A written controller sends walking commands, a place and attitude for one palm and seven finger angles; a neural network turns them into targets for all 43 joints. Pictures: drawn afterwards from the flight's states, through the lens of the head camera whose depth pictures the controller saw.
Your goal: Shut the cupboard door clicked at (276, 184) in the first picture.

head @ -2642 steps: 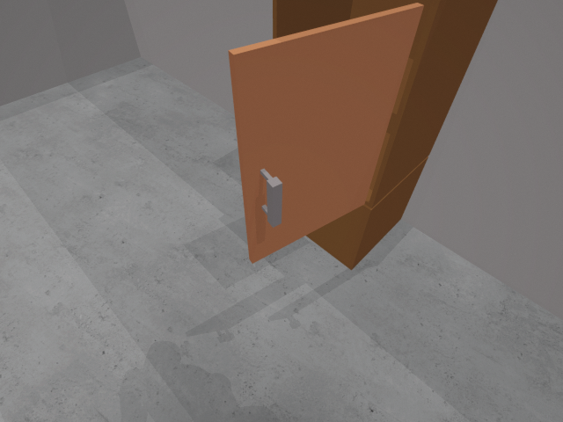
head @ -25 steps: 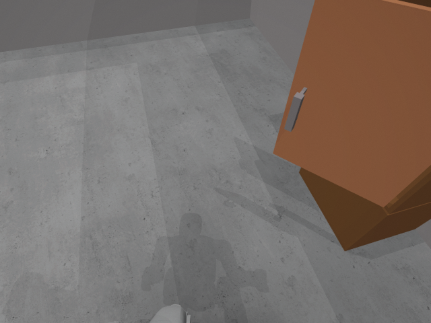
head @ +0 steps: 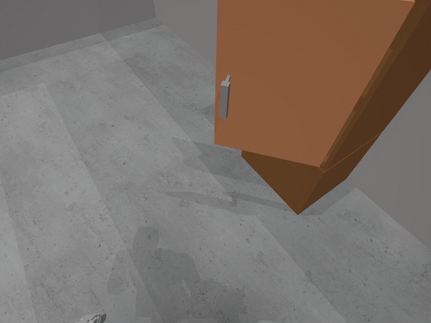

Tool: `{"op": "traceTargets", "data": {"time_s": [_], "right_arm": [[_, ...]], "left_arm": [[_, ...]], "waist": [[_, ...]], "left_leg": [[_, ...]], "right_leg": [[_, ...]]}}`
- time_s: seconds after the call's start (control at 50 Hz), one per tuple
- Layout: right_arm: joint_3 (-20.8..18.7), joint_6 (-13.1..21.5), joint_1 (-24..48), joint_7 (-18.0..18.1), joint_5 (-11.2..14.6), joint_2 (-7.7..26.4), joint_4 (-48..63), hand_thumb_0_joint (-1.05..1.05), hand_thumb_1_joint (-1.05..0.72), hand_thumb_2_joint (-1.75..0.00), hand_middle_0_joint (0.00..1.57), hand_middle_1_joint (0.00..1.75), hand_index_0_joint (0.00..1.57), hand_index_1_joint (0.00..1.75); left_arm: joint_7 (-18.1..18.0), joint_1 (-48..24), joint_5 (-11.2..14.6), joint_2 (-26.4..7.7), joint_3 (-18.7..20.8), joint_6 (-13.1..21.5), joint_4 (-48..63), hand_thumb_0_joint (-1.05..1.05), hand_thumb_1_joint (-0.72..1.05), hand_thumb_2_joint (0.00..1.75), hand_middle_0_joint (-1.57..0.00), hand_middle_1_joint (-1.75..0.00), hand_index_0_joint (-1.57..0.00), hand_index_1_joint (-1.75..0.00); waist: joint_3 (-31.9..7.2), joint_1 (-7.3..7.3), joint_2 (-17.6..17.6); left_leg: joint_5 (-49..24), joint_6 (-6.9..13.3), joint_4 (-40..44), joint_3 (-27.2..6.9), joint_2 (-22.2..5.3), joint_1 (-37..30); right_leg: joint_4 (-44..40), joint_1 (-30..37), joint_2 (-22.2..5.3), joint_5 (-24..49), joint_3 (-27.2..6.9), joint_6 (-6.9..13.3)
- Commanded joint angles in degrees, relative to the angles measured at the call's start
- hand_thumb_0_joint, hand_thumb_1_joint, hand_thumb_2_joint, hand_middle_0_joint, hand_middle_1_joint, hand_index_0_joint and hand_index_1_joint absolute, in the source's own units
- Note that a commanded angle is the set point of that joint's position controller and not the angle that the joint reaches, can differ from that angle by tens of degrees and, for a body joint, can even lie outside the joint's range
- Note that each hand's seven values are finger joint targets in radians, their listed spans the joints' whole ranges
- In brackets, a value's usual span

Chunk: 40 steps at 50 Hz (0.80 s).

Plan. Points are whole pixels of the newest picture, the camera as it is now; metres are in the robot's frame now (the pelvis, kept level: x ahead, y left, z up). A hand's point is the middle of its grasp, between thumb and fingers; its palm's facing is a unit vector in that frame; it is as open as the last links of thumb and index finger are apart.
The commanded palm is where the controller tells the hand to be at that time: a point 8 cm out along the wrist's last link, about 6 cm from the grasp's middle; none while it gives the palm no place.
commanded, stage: turn to face it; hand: left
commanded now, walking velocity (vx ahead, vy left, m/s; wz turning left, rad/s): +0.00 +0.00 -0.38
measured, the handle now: (225, 97) +0.76 +0.00 -0.07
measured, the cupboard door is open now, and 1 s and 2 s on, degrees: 40 40 40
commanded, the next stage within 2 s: take the last steps up to it in 0.34 s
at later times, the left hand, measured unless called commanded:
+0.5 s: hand out of the picture +0.10 +0.17 -0.18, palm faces -0.11 -0.98 -0.18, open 7.4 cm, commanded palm none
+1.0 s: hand (174, 291) +0.20 +0.10 -0.16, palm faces -0.19 -0.96 -0.21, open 7.4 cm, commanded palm none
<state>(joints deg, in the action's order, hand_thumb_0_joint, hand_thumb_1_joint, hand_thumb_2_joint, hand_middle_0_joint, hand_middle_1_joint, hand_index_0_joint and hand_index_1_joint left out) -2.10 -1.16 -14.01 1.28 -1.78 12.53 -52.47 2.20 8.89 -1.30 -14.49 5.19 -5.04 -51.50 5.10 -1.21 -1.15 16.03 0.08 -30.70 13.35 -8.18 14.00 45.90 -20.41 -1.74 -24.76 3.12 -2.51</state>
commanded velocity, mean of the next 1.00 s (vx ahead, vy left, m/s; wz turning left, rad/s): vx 0.16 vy -0.01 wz -0.15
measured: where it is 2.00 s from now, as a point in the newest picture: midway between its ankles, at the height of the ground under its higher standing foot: (235, 322)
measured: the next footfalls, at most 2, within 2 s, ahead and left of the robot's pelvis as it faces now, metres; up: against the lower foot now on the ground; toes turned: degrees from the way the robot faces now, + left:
right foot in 0.06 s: +0.03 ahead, -0.13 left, +0.00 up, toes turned -6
left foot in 0.50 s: +0.08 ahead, +0.10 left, +0.00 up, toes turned -8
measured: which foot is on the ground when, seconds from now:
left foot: down 0.00-0.06, up 0.08-0.48, down 0.50-0.88, up 0.90-1.00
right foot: up 0.00-0.04, down 0.06-0.50, up 0.52-0.86, down 0.88-1.00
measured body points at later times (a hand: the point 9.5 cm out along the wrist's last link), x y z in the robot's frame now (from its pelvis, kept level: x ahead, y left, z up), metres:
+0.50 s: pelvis +0.01 -0.01 -0.01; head +0.03 +0.00 +0.44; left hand +0.10 +0.22 -0.16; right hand +0.03 -0.26 -0.15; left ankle +0.04 +0.11 -0.74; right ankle -0.01 -0.12 -0.74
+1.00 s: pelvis +0.10 -0.06 +0.00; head +0.11 -0.09 +0.45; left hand +0.21 +0.15 -0.14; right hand -0.02 -0.27 -0.16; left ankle +0.07 +0.08 -0.68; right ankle +0.07 -0.15 -0.74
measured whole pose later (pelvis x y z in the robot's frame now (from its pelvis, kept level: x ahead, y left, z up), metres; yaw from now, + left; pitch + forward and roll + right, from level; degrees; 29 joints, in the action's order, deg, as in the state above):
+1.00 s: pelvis +0.10 -0.06 +0.00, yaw -13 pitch -1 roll +1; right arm -2.5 -1.1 -22.1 0.0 -1.4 10.8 -63.8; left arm 0.2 12.7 -1.2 -8.5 3.1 2.0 -57.6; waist 2.4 -1.7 -2.2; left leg 25.7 0.3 -56.0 3.5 -3.6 19.7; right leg 28.4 -12.2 -0.4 -16.1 5.2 2.8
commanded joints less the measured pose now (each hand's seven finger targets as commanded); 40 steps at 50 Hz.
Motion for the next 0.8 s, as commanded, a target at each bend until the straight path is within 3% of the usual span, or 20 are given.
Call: {"op": "traceTargets", "data": {"time_s": [0.0, 0.02, 0.04, 0.06, 0.08, 0.1, 0.14, 0.18, 0.28, 0.36, 0.42, 0.44, 0.46, 0.48, 0.5, 0.52, 0.54, 0.56, 0.62, 0.78], "right_arm": [[-3.33, 0.78, -0.02, 0.38, 0.49, 12.09, 2.7, 0.0, -0.9, -0.9, 0.2, 0.3, 0.2, 0.3], [-3.06, 0.63, 0.21, 0.06, 1.09, 9.86, 3.26, 0.0, -0.9, -0.9, 0.2, 0.3, 0.2, 0.3], [-1.68, 0.49, 1.98, -0.32, 1.11, 4.52, 5.72, 0.0, -0.9, -0.9, 0.2, 0.3, 0.2, 0.3], [-1.72, -0.59, 4.0, 0.27, 0.95, 6.85, 6.01, 0.0, -0.9, -0.9, 0.2, 0.3, 0.2, 0.3], [-1.75, -0.8, 4.39, 0.11, 0.98, 5.66, 5.69, 0.0, -0.9, -0.9, 0.2, 0.3, 0.2, 0.3], [-1.92, -0.78, 3.31, 0.38, 0.87, 5.76, 4.56, 0.0, -0.9, -0.9, 0.2, 0.3, 0.2, 0.3], [-2.11, -0.81, 1.22, -0.05, 0.76, 6.61, 2.42, 0.0, -0.9, -0.9, 0.2, 0.3, 0.2, 0.3], [-1.96, -1.15, -0.48, -0.41, 0.71, 5.45, 1.33, 0.0, -0.9, -0.9, 0.2, 0.3, 0.2, 0.3], [-2.08, -1.16, 1.85, -0.3, 0.63, 4.71, 1.74, 0.0, -0.9, -0.9, 0.2, 0.3, 0.2, 0.3], [-1.54, -0.21, 2.83, 0.14, 1.1, 3.34, 2.14, 0.0, -0.9, -0.9, 0.2, 0.3, 0.2, 0.3], [-1.13, 0.44, -2.33, 0.67, 1.29, 2.83, 0.13, 0.0, -0.9, -0.9, 0.2, 0.3, 0.2, 0.3], [-1.05, 1.14, -4.96, 0.7, 1.26, 3.57, -0.72, 0.0, -0.9, -0.9, 0.2, 0.3, 0.2, 0.3], [-1.37, 2.0, -6.65, 0.83, 0.55, 7.16, -1.14, 0.0, -0.9, -0.9, 0.2, 0.3, 0.2, 0.3], [-2.1, 2.02, -7.89, 1.05, -0.27, 11.86, -0.9, 0.0, -0.9, -0.9, 0.2, 0.3, 0.2, 0.3], [-2.16, 1.45, -8.01, 1.09, -0.63, 12.37, -0.42, 0.0, -0.9, -0.9, 0.2, 0.3, 0.2, 0.3], [-1.75, 1.75, -6.79, 1.16, -0.69, 10.61, -0.13, 0.0, -0.9, -0.9, 0.2, 0.3, 0.2, 0.3], [-1.38, 2.16, -5.59, 1.18, -0.63, 9.63, -0.01, 0.0, -0.9, -0.9, 0.2, 0.3, 0.2, 0.3], [-1.09, 2.44, -5.29, 1.17, -0.61, 8.31, -0.1, 0.0, -0.9, -0.9, 0.2, 0.3, 0.2, 0.3], [-0.69, 3.31, -6.89, 1.2, -0.38, 7.02, -1.5, 0.0, -0.9, -0.9, 0.2, 0.3, 0.2, 0.3], [-1.49, 3.11, -10.15, 0.32, -0.39, 7.0, -5.42, 0.0, -0.9, -0.9, 0.2, 0.3, 0.2, 0.3]], "left_arm": [[-0.43, 4.37, 0.05, -3.97, 0.46, 2.38, 3.52, 0.0, 0.9, 0.9, -0.2, -0.3, -0.2, -0.3], [-0.95, 7.76, -0.38, -7.8, 1.09, 3.02, 2.54, 0.0, 0.9, 0.9, -0.2, -0.3, -0.2, -0.3], [-1.92, 9.57, -0.86, -14.07, 2.15, 3.82, 1.96, 0.0, 0.9, 0.9, -0.2, -0.3, -0.2, -0.3], [-2.53, 11.21, 0.15, -14.67, 1.81, 3.67, 1.53, 0.0, 0.9, 0.9, -0.2, -0.3, -0.2, -0.3], [-2.82, 8.44, 0.02, -12.78, 1.47, 3.56, 2.23, 0.0, 0.9, 0.9, -0.2, -0.3, -0.2, -0.3], [-3.31, 5.42, -0.09, -10.86, 1.5, 3.87, 2.69, 0.0, 0.9, 0.9, -0.2, -0.3, -0.2, -0.3], [-3.52, 1.67, 0.31, -7.48, 0.37, 4.13, 3.48, 0.0, 0.9, 0.9, -0.2, -0.3, -0.2, -0.3], [-3.26, 1.4, 0.31, -7.16, 0.08, 4.46, 3.92, 0.0, 0.9, 0.9, -0.2, -0.3, -0.2, -0.3], [-3.04, 3.87, -0.11, -7.01, 0.43, 4.54, 2.61, 0.0, 0.9, 0.9, -0.2, -0.3, -0.2, -0.3], [-3.22, 5.04, -0.6, -7.83, 1.13, 4.32, 1.56, 0.0, 0.9, 0.9, -0.2, -0.3, -0.2, -0.3], [-3.23, 3.14, 0.05, -6.92, 0.97, 3.95, 0.97, 0.0, 0.9, 0.9, -0.2, -0.3, -0.2, -0.3], [-3.15, 3.04, 0.32, -5.09, 0.62, 3.97, 0.77, 0.0, 0.9, 0.9, -0.2, -0.3, -0.2, -0.3], [-2.83, 4.46, 0.76, -2.28, 0.01, 3.79, 1.2, 0.0, 0.9, 0.9, -0.2, -0.3, -0.2, -0.3], [-2.38, 5.07, 0.76, -0.24, -0.48, 3.73, 1.6, 0.0, 0.9, 0.9, -0.2, -0.3, -0.2, -0.3], [-2.14, 3.02, 0.12, -1.42, -0.33, 3.62, 2.32, 0.0, 0.9, 0.9, -0.2, -0.3, -0.2, -0.3], [-1.65, 1.96, -0.64, -2.14, -0.05, 3.49, 2.01, 0.0, 0.9, 0.9, -0.2, -0.3, -0.2, -0.3], [-1.16, 1.86, -0.96, -2.42, 0.06, 3.47, 1.38, 0.0, 0.9, 0.9, -0.2, -0.3, -0.2, -0.3], [-0.71, 1.2, -1.02, -2.29, 0.25, 3.65, 0.94, 0.0, 0.9, 0.9, -0.2, -0.3, -0.2, -0.3], [-0.17, 2.22, -0.54, -0.29, -0.48, 4.27, -0.08, 0.0, 0.9, 0.9, -0.2, -0.3, -0.2, -0.3], [0.05, -0.32, -0.26, 1.32, -1.54, 5.45, -0.58, 0.0, 0.9, 0.9, -0.2, -0.3, -0.2, -0.3]], "waist": [[-9.15, 2.5, -7.71], [-10.31, 4.09, 1.77], [-8.76, 5.49, 19.72], [-8.38, 6.33, 14.69], [-5.53, 4.58, 11.22], [-5.74, 3.06, 16.7], [-6.45, 1.1, 12.79], [-7.33, 0.2, 9.47], [-4.69, 1.75, 8.65], [-5.93, 2.63, 8.94], [-6.73, -0.01, 9.23], [-8.06, -0.86, 6.86], [-9.05, -0.79, -4.5], [-8.2, -1.25, -15.18], [-4.68, -2.29, -12.88], [-2.31, -1.82, -9.38], [-1.36, -0.97, -11.47], [0.43, -0.95, -9.11], [-1.11, -0.35, -7.39], [-1.78, -1.05, -8.7]], "left_leg": [[-18.02, 3.23, 0.58, -6.99, -10.7, -1.7], [-6.8, -0.28, -7.92, -3.61, -6.43, 5.04], [19.53, -3.9, -22.24, -1.28, 3.29, 20.38], [20.66, -3.48, -30.72, -9.84, 3.2, 20.61], [16.57, -3.25, -34.28, -12.61, 2.64, 23.04], [13.97, -3.53, -35.83, -13.42, 2.59, 24.97], [6.63, -4.34, -36.26, -14.02, 1.83, 21.69], [3.91, -4.75, -34.22, -12.69, 3.01, 17.82], [4.96, -4.7, -26.72, -12.42, 4.34, 16.41], [9.02, -3.95, -13.57, -11.83, 5.47, 11.47], [-1.94, -3.2, 1.2, -11.04, 6.91, -0.12], [-6.1, -2.73, 8.12, -12.35, 5.51, -6.86], [-4.86, 0.11, 13.09, -21.22, -2.38, -11.35], [1.12, 5.73, 17.16, -34.44, -13.06, -12.13], [12.32, 9.73, 20.47, -37.84, -16.47, -6.72], [15.55, 9.68, 22.32, -36.49, -14.52, -4.77], [14.61, 9.07, 22.43, -34.38, -12.77, -4.02], [11.6, 8.27, 22.14, -30.96, -10.87, -3.0], [0.73, 7.36, 20.4, -22.79, -7.5, -7.69], [-1.36, 8.42, 17.24, -18.11, -7.34, -7.24]], "right_leg": [[-18.49, 11.4, 1.48, 12.96, 1.81, 2.56], [-25.78, 18.54, -5.19, 19.05, -6.49, 4.71], [-29.02, 23.3, -19.08, 34.15, -25.78, 10.75], [-28.35, 17.52, -22.17, 37.08, -26.11, 15.14], [-28.5, 15.93, -19.39, 33.02, -21.99, 15.46], [-28.2, 16.47, -16.6, 32.67, -22.96, 14.37], [-26.76, 14.99, -12.52, 33.91, -15.6, 12.75], [-27.17, 11.94, -10.69, 31.39, -12.85, 11.99], [-29.15, 10.73, -10.9, 23.49, -16.78, 13.21], [-26.19, 12.35, -11.98, 29.26, -20.48, 14.81], [-22.39, 7.19, -8.83, 28.09, -19.08, 10.98], [-19.82, 3.85, -6.04, 21.59, -17.22, 8.47], [-14.2, -1.8, -0.01, 8.48, -12.22, 5.63], [-4.52, -8.19, 5.04, -5.59, -4.55, 3.18], [5.16, -9.81, 4.05, -8.66, -4.87, 3.49], [11.0, -11.95, 2.62, -5.42, -5.7, 3.53], [14.6, -13.56, 1.63, -3.05, -5.38, 3.45], [15.82, -13.87, 1.12, -0.46, -5.41, 3.22], [12.1, -13.32, 0.66, 3.9, -3.59, 2.65], [-10.47, -1.55, 1.06, 4.92, 1.91, 3.06]]}}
